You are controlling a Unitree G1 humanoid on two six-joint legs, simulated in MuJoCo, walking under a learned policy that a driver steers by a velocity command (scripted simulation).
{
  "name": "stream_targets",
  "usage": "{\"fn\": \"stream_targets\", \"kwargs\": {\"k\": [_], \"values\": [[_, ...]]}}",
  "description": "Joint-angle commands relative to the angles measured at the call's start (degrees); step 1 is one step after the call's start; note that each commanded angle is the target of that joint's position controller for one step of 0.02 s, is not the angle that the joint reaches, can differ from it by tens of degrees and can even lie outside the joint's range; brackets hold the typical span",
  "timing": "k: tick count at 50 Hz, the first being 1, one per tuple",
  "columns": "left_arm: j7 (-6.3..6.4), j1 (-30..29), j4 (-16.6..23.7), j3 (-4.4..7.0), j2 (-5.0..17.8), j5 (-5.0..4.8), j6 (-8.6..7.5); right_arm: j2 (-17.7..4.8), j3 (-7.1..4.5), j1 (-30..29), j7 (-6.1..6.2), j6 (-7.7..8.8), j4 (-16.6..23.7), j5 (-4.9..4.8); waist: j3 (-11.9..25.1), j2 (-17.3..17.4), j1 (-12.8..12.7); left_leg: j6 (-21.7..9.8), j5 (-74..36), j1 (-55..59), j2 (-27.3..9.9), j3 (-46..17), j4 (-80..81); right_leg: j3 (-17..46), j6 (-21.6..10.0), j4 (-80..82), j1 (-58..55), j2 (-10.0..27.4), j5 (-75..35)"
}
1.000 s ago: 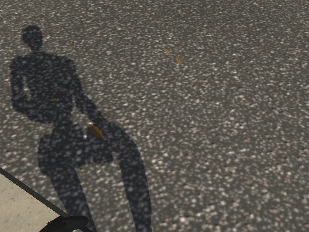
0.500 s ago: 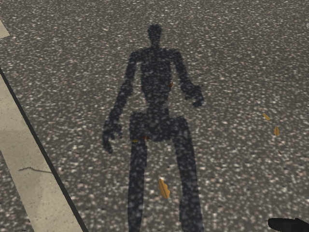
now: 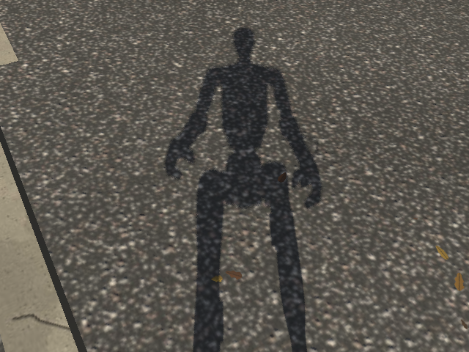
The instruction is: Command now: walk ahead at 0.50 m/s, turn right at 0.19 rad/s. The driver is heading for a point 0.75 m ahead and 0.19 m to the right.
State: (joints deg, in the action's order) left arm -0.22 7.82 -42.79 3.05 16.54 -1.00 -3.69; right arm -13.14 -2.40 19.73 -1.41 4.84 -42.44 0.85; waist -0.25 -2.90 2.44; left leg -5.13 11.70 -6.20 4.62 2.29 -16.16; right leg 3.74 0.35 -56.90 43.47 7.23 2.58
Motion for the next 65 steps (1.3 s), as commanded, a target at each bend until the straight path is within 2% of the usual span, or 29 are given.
{"fn": "stream_targets", "kwargs": {"k": [1, 8, 11, 13, 14, 15, 16, 17, 18, 19, 23, 28, 33, 36, 37, 38, 39, 40, 42, 45, 47, 50, 54, 58, 59, 60, 61, 62, 65], "values": [[-0.71, -3.0, 3.1, 0.52, 2.6, -0.29, -0.49, -8.9, -2.08, -1.8, 0.96, 1.29, 2.7, 0.1, -1.0, 6.1, -0.1, -5.1, -17.9, -0.6, -14.5, -3.5, 7.5, 0.5, 0.0, 9.3, -1.2, -1.3, -9.5], [-3.83, -11.1, 7.1, -0.55, 0.5, -0.32, -1.15, -10.1, -2.44, 1.9, 1.72, -0.45, -1.2, -0.63, -4.8, 5.4, 3.0, -3.4, -26.0, 12.9, -18.7, 1.1, 4.2, -4.1, -2.7, 22.6, 2.1, -3.8, -6.4], [-4.53, -6.4, 7.3, 0.67, 3.3, 0.12, -1.07, -12.6, -3.17, 0.0, 2.91, -1.81, -0.6, -0.83, 0.3, 9.2, -0.7, -1.3, -54.4, 15.6, -18.7, 3.6, -6.5, -9.3, -5.8, 22.9, -7.3, -8.7, 3.1], [-3.61, 8.4, 4.3, 3.26, 8.4, 0.18, -0.75, -13.8, -3.32, -1.9, 3.77, -2.54, 0.2, -0.99, 8.3, 8.1, -8.9, 1.6, -58.2, 8.3, -15.9, 6.0, -27.4, -8.7, -9.3, 26.8, -28.9, -11.8, 0.5], [-2.28, 16.5, 3.1, 4.49, 13.5, 0.28, -0.23, -10.7, -2.1, -0.3, 3.87, -1.68, 1.8, 0.39, 15.5, -1.0, -10.5, 3.8, -31.9, -7.4, -12.0, 6.2, -46.2, 7.7, -13.4, 25.3, -48.4, -0.8, -5.9], [-2.31, 14.9, 4.3, 4.59, 14.9, -0.32, -0.64, -4.3, 0.06, 5.3, 2.51, 0.03, 3.6, 0.85, 23.5, -13.6, -5.1, 7.8, 19.8, -31.3, 1.6, -2.2, -67.6, 41.4, -26.7, 32.7, -67.3, 12.4, 2.3], [-2.06, 15.8, 4.4, 3.78, 11.0, -0.32, -0.29, -9.9, -1.0, -0.3, 1.36, 2.16, 4.2, -0.83, 24.9, -5.4, -9.4, 6.2, 17.8, -37.0, -2.2, -11.5, -70.0, 40.9, -23.9, 36.9, -68.1, 10.4, 10.0], [-1.48, 13.7, 4.7, 3.17, 8.4, -0.16, -0.16, -10.4, -1.01, -5.3, 0.9, 3.08, 6.2, -2.72, 16.7, -2.5, -9.3, 5.2, 13.6, -39.5, -4.9, -10.3, -67.5, 32.1, -21.0, 37.7, -61.2, 8.4, 10.9], [-1.32, 10.1, 5.3, 2.82, 7.9, -0.09, -0.21, -9.6, -0.73, -7.7, 1.18, 3.57, 7.1, -2.01, 9.6, 4.1, -6.6, 5.0, 10.3, -38.7, -7.2, -9.1, -62.0, 26.5, -19.5, 39.2, -50.7, 6.2, 5.8], [-1.09, 7.1, 6.0, 2.29, 6.1, 0.02, -0.32, -10.3, -1.29, -8.6, 1.71, 3.33, 7.4, -0.61, 6.6, 5.3, -4.6, 5.5, 8.3, -35.5, -8.9, -8.7, -57.0, 22.4, -18.7, 40.3, -43.5, 4.3, 0.0], [-0.27, 5.2, 6.8, 2.23, 6.5, 0.46, -0.51, -8.3, -1.08, -5.8, 2.08, 1.04, 7.6, 0.32, 2.5, 1.9, -0.9, 8.5, 6.3, -30.4, -10.4, -6.6, -46.9, 15.9, -19.0, 43.7, -29.9, 0.8, -8.9], [0.91, 7.9, 5.5, 2.98, 8.9, -0.41, 0.53, -5.4, 0.22, -16.3, 2.02, 1.01, 9.7, 0.13, 1.7, -0.8, -5.0, 10.5, -12.2, -23.4, -6.4, -4.4, -24.0, 10.1, -14.2, 41.8, -23.9, -4.6, -4.9], [1.09, 11.5, 4.2, 2.83, 8.1, -0.58, 1.47, -8.5, -1.04, -19.4, 0.76, 2.04, 10.3, -1.21, 3.0, -3.0, -6.3, 8.6, -12.7, -20.6, -5.0, -6.9, -13.8, 17.9, -12.1, 35.4, -32.8, -0.6, 3.6], [0.81, 10.9, 4.3, 2.21, 6.0, 0.28, 1.38, -10.3, -2.57, -11.6, 0.82, 2.78, 8.5, -0.59, 5.0, -4.3, -1.9, 4.0, -8.8, -8.9, -5.1, -5.1, -9.5, 18.0, -9.4, 26.9, -33.5, -2.2, -2.7], [0.51, 10.8, 5.2, 1.09, 3.0, 0.82, 1.03, -12.8, -3.35, -4.4, 1.2, 3.07, 8.0, 0.4, 11.3, -0.3, 1.4, 0.0, -7.5, 3.2, -12.7, -12.4, -10.4, 14.2, -7.4, 13.9, -29.0, -5.1, 0.6], [0.49, 19.3, 5.4, -0.02, 0.0, -0.24, 0.35, -18.4, -4.92, 2.4, 1.16, 2.43, 5.7, 1.04, 18.6, 16.8, -0.4, -10.5, 1.6, 22.5, -24.7, -36.6, -7.1, 5.9, -2.6, -5.8, -10.3, -13.5, 18.2], [0.57, 19.1, 4.8, 0.29, 3.6, -0.84, -0.03, -14.8, -4.51, 5.2, 0.52, 2.07, 4.4, -0.72, 17.0, 18.9, 1.2, -12.4, 16.8, 23.7, -27.8, -49.9, -1.1, 6.4, -1.8, -14.5, -0.2, -11.8, 30.3], [0.52, 12.6, 5.5, 1.32, 7.6, -0.93, -0.02, -11.0, -3.45, 2.6, 0.67, 1.9, 4.9, -1.28, 8.8, 11.5, 2.6, -9.9, 20.6, 17.3, -25.5, -43.4, -0.1, 7.3, -2.0, -18.1, 3.1, -9.2, 25.5], [0.46, 4.9, 7.7, 1.18, 6.5, 0.63, -0.14, -8.6, -2.34, -2.3, 0.73, 1.21, 5.1, -0.6, 0.9, 6.0, 1.1, -7.9, 9.7, 5.2, -20.6, -30.6, 1.5, 4.1, -2.1, -14.3, 2.1, -5.7, 18.4], [0.1, 6.6, 7.0, 0.93, 3.8, 0.84, 0.04, -6.7, -1.45, -4.9, 0.62, 1.48, 4.5, -0.22, 0.0, 9.2, -2.4, -7.1, -14.0, -2.3, -16.5, -20.3, 3.1, 1.3, -0.7, -6.8, -5.1, -3.5, 15.6], [0.3, 6.0, 6.8, 0.3, 2.0, 1.36, 0.21, -8.1, -1.68, -4.9, 0.81, 1.48, 3.3, -0.21, 1.2, 8.5, -3.0, -7.7, -33.3, -3.3, -16.1, -14.5, 2.0, -0.5, 0.9, 0.1, -7.5, -4.0, 14.9], [0.11, 2.7, 6.4, -0.64, 0.0, 1.44, 0.18, -10.6, -2.27, -4.5, 1.5, 0.29, 1.7, -0.79, 3.8, 8.9, -1.9, -6.4, -39.6, -4.3, -14.2, -8.2, 1.1, -2.5, 1.7, 12.4, -14.1, -4.9, 5.3], [-0.4, -2.4, 6.9, -0.13, 1.4, 1.13, 0.3, -10.9, -2.15, -1.4, 1.85, -1.02, -0.9, -1.45, 4.4, 9.1, 0.0, -5.1, -35.1, -1.5, -14.8, -8.0, -1.3, -2.1, 0.8, 21.9, -18.3, -6.6, -2.0], [-0.57, 0.6, 5.8, 1.11, 3.6, 2.09, -0.34, -10.0, -1.8, -2.3, 2.11, -1.72, -1.7, -1.84, 5.4, 7.1, -2.8, -1.6, -27.9, -1.4, -12.6, -9.0, -9.9, -2.3, -3.1, 33.9, -28.8, -7.6, -9.4], [0.04, 3.3, 5.8, 1.85, 7.0, 2.77, -0.44, -8.4, -1.21, -0.8, 2.13, -1.19, -1.5, -0.59, 8.9, 3.4, -3.0, 1.2, -21.1, -5.3, -9.6, -7.1, -15.8, 3.0, -5.6, 31.8, -37.9, -1.4, -29.8], [0.64, 5.0, 6.0, 1.65, 7.8, 3.71, 0.1, -4.5, 0.08, 5.7, 1.97, -0.5, -2.1, 0.46, 14.9, -5.1, -0.8, 4.9, -0.8, -15.9, -5.5, -4.7, -25.4, 12.4, -13.8, 27.0, -51.6, 8.8, -47.4], [0.56, 7.3, 4.9, 0.62, 3.1, 2.98, 0.86, -4.9, 0.47, 5.8, 1.96, -0.96, -2.7, 0.19, 18.7, -9.9, -3.3, 7.4, 22.5, -18.4, -5.2, -6.0, -33.3, 18.5, -19.4, 28.8, -52.0, 13.7, -47.2], [0.18, 6.6, 4.1, -0.2, 1.0, 1.93, 1.32, -7.6, -0.28, 3.1, 1.92, -2.0, -2.2, -0.55, 16.1, -8.0, -3.5, 8.6, 28.8, -20.9, -6.2, -7.1, -36.5, 19.3, -18.8, 30.9, -49.0, 12.3, -36.1], [0.01, -1.9, 4.5, 0.3, 3.7, 1.86, 2.13, -8.2, -1.13, -1.4, 3.2, -5.46, -2.1, -0.51, 7.5, -3.6, -1.3, 10.2, 21.4, -19.2, -8.6, -6.8, -34.9, 15.2, -13.8, 37.2, -33.6, 8.2, -11.0]]}}
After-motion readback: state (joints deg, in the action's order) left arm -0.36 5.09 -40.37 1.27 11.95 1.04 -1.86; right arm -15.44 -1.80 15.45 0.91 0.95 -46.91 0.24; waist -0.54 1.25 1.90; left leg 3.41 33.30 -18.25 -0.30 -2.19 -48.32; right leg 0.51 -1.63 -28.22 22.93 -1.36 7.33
